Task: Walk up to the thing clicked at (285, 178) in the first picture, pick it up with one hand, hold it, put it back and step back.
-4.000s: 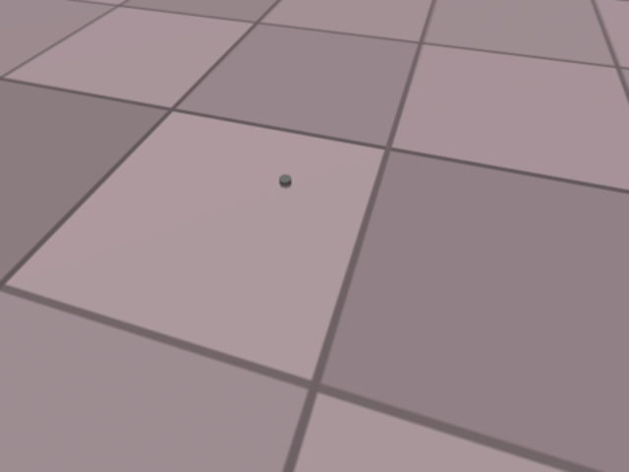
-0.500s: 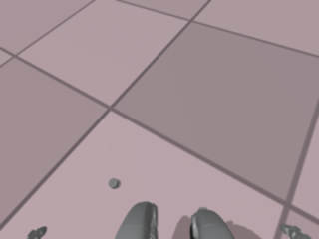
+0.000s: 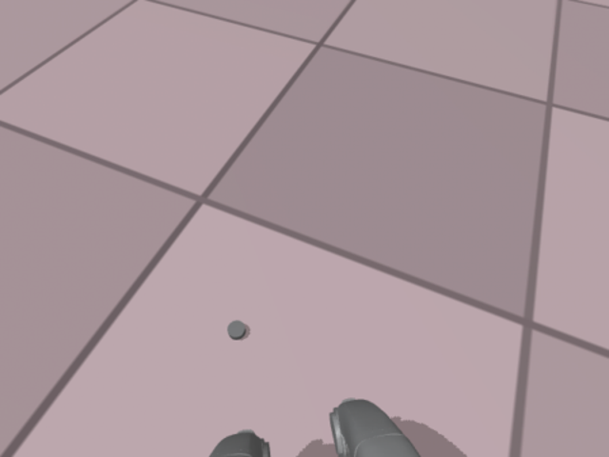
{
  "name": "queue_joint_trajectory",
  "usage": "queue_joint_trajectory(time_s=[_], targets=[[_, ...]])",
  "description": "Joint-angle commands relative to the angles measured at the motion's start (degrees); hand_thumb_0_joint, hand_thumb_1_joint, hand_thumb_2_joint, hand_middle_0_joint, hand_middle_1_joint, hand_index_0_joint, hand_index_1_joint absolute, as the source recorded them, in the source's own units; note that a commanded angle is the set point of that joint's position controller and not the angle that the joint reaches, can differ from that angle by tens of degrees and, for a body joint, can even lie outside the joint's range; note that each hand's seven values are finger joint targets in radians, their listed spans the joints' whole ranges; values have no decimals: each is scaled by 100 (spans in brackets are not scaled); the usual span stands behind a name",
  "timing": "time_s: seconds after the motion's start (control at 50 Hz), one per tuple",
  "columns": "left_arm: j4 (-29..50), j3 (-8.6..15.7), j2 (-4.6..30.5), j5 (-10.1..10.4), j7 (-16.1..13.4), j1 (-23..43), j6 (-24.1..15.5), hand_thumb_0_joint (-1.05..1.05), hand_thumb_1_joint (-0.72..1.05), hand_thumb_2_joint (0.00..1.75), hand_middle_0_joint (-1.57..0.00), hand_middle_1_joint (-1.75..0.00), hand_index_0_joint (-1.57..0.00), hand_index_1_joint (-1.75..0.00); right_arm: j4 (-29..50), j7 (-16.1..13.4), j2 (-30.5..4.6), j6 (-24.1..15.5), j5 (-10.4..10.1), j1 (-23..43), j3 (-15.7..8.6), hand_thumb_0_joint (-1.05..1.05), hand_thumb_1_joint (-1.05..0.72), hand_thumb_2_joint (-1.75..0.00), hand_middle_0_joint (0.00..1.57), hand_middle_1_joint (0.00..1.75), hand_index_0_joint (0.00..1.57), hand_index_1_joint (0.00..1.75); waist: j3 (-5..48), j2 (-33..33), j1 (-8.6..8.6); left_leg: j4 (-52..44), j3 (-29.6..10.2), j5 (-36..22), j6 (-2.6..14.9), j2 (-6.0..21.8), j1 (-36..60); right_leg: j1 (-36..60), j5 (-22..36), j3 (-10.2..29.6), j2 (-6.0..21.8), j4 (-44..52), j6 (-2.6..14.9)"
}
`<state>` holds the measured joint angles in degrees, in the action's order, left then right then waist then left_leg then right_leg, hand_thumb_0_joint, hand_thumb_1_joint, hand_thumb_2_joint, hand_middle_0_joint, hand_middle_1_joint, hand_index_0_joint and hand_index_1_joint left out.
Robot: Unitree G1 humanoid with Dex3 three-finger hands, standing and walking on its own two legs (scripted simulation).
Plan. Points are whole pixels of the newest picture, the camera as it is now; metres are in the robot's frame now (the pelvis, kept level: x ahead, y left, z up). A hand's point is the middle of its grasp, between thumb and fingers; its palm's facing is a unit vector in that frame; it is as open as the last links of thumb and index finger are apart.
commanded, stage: walk up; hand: left
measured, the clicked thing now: (236, 330) +0.53 +0.19 -0.73
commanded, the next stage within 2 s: none
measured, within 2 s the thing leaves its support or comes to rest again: neither
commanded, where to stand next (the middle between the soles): +0.12 -0.01 m, yaw -7 degrees
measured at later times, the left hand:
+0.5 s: hand out of the picture +0.11 +0.24 -0.11, palm faces -0.19 -0.87 -0.45, open 7.4 cm
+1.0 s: hand (167, 435) +0.17 +0.20 -0.13, palm faces -0.12 -0.91 -0.40, open 7.4 cm
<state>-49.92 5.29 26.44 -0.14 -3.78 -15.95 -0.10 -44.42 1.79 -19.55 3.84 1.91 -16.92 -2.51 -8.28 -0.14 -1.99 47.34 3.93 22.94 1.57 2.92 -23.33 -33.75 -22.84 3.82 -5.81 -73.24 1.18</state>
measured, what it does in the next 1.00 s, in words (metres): steps on the spot: right foot, then left foot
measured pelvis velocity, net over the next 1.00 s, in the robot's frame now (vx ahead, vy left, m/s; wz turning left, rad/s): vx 0.05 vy -0.05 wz -0.13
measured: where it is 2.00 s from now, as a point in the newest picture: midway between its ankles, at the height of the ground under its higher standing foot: outside the picture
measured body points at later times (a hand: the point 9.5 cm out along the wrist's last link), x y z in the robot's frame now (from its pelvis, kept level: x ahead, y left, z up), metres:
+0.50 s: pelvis -0.01 -0.04 +0.01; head -0.01 -0.06 +0.46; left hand +0.12 +0.28 -0.08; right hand -0.04 -0.38 -0.11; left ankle +0.03 +0.10 -0.70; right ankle +0.01 -0.16 -0.71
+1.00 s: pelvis +0.05 -0.05 +0.01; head +0.11 -0.07 +0.46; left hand +0.18 +0.24 -0.11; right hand +0.08 -0.38 -0.11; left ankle +0.08 +0.08 -0.71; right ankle +0.01 -0.16 -0.70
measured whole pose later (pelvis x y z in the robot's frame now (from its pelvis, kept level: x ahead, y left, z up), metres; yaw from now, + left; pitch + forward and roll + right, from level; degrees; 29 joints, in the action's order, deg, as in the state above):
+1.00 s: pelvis +0.05 -0.05 +0.01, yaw -7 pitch -1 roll +2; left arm -53.4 2.3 21.1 0.5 -1.8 -8.1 -1.3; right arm -54.9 0.0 -22.1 -0.3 0.8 -9.5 -2.8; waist -8.8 1.6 0.3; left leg 36.7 0.1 18.5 -0.8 -0.4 -17.7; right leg -18.9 -23.8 -1.6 3.1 -46.4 1.2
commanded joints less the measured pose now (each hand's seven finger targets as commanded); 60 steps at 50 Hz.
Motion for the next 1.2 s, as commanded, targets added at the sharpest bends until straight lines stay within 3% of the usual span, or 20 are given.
queue_joint_trajectory(time_s=[0.0,0.08,0.2,0.32,0.42,0.46,0.48,0.5,0.52,0.58,0.72,0.8,0.9,0.94,0.96,0.98,1.02,1.06,1.12,1.18], targets=[[407,300,1139,-196,194,17,-107,0,90,90,-20,-30,-20,-30,249,-300,-1964,-573,-49,-340,-643,0,-90,-90,20,30,20,30,875,-362,-131,-2468,-3041,1733,550,1665,2289,-1156,-166,811,454,712,-75],[391,283,1164,-221,323,2,-72,0,90,90,-20,-30,-20,-30,87,-329,-2026,-752,-52,-528,-635,0,-90,-90,20,30,20,30,714,-382,-199,-3007,-3035,1647,400,1926,2464,-1054,-317,793,500,1081,-112],[54,184,984,-74,409,-195,-136,0,90,90,-20,-30,-20,-30,-69,-237,-1946,-856,-36,-282,-587,0,-90,-90,20,30,20,30,158,-1120,-105,-3575,-1642,1140,313,1525,1553,-307,306,321,602,1518,-149],[-96,123,831,-62,457,-346,-136,0,90,90,-20,-30,-20,-30,-32,-111,-1854,-695,-13,182,-514,0,-90,-90,20,30,20,30,237,-1324,86,-3306,-527,1111,746,1347,787,817,335,-426,745,2479,-177],[-301,212,781,-88,410,-565,-175,0,90,90,-20,-30,-20,-30,-7,-63,-1830,-462,-29,503,-435,0,-90,-90,20,30,20,30,436,-759,369,-2399,-91,1494,645,1311,-243,2395,788,-796,627,3674,-46],[-367,288,994,-160,327,-737,-224,0,90,90,-20,-30,-20,-30,-55,-108,-1339,-354,-54,228,-266,0,-90,-90,20,30,20,30,408,448,496,-846,235,1698,319,829,-882,2778,-95,-34,625,4352,149],[-271,333,1287,-205,256,-745,-270,0,90,90,-20,-30,-20,-30,7,-113,-996,-319,-110,173,-139,0,-90,-90,20,30,20,30,170,1515,566,342,335,1355,-8,198,-1319,2253,-1944,2033,1677,5636,508],[-15,262,1400,-248,218,-220,-343,0,90,90,-20,-30,-20,-30,-81,-127,-1121,-266,-151,160,-146,0,-90,-90,20,30,20,30,-245,903,356,1006,-648,672,-109,-48,-1281,1406,-3043,3233,2338,6443,746],[44,304,1749,-229,186,164,-334,0,90,90,-20,-30,-20,-30,-86,-178,-1584,-299,-153,375,-326,0,-90,-90,20,30,20,30,-570,856,377,1148,-929,611,-72,-7,-1211,986,-2779,3514,2592,6610,930],[41,213,1217,-113,178,537,-429,0,90,90,-20,-30,-20,-30,-657,-198,-1671,-311,-268,-230,-344,0,-90,-90,20,30,20,30,-20,753,83,921,-1491,-48,-38,-65,-818,1589,-821,1846,1896,5931,288],[6,225,937,-98,153,237,-489,0,90,90,-20,-30,-20,-30,-648,-195,-1444,-314,-105,196,-269,0,-90,-90,20,30,20,30,643,874,370,300,-1101,19,-169,-171,-530,2553,2883,924,2094,4942,813],[-62,199,918,-48,116,76,-425,0,90,90,-20,-30,-20,-30,-617,-202,-1223,-401,-123,432,-212,0,-90,-90,20,30,20,30,866,964,489,-337,-574,-156,-76,-177,-247,2984,5345,428,2078,4230,753],[111,45,833,59,118,646,-273,0,90,90,-20,-30,-20,-30,-843,-227,-1332,-543,-74,90,-331,0,-90,-90,20,30,20,30,1372,373,72,-1973,-518,-2503,235,-126,1358,2215,4201,-101,1670,2946,392],[149,-83,422,145,128,602,-270,0,90,90,-20,-30,-20,-30,-746,-242,-1732,-603,-75,212,-391,0,-90,-90,20,30,20,30,1715,-770,89,-1965,-2278,-3863,1013,1119,2313,966,1520,-581,684,2131,-43],[-44,-79,462,94,103,647,-241,0,90,90,-20,-30,-20,-30,-791,-231,-1742,-611,-167,358,-351,0,-90,-90,20,30,20,30,1638,-1044,119,-1813,-2541,-4017,1472,1480,2154,1107,-242,-431,662,2429,-21],[-129,-107,506,66,92,704,-262,0,90,90,-20,-30,-20,-30,-791,-232,-1628,-570,-159,569,-301,0,-90,-90,20,30,20,30,1487,-1095,194,-1810,-2365,-3970,1434,1433,1763,1297,-829,-235,795,2798,29],[-334,-99,549,46,150,522,-340,0,90,90,-20,-30,-20,-30,-728,-227,-1420,-485,-162,1003,-180,0,-90,-90,20,30,20,30,1456,-943,378,-1394,-1369,-3774,817,765,1360,1953,225,-243,867,3925,49],[-492,-12,907,13,126,389,-410,0,90,90,-20,-30,-20,-30,-712,-230,-1357,-465,-279,1229,-149,0,-90,-90,20,30,20,30,1429,-571,472,-713,-891,-3414,155,188,573,2843,2779,381,1399,4201,302],[-457,14,1355,-11,81,918,-382,0,90,90,-20,-30,-20,-30,-837,-252,-1259,-358,-214,1066,-172,0,-90,-90,20,30,20,30,1003,144,193,-442,-671,-814,7,-59,577,1975,3471,1310,2574,4458,1188],[-421,-110,923,-32,128,1495,-307,0,90,90,-20,-30,-20,-30,-1057,-167,-1465,-437,-195,984,-243,0,-90,-90,20,30,20,30,819,36,-21,-1729,-1239,-2150,284,358,1123,1570,2179,12,1425,4000,301]])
